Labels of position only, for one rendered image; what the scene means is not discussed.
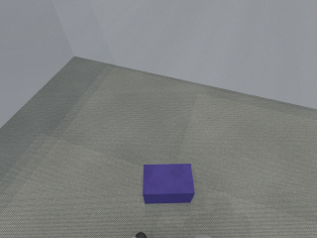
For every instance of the carton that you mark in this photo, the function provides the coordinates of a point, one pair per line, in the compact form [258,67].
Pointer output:
[168,183]

